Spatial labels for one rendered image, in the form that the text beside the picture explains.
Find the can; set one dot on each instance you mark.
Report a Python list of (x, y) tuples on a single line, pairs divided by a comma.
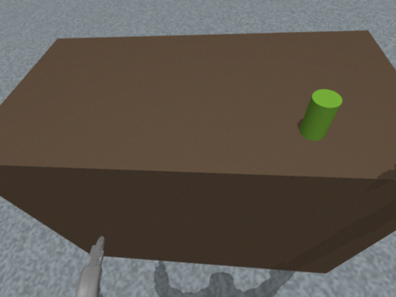
[(322, 108)]

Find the left robot hand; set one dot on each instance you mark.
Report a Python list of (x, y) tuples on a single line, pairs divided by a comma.
[(90, 276)]

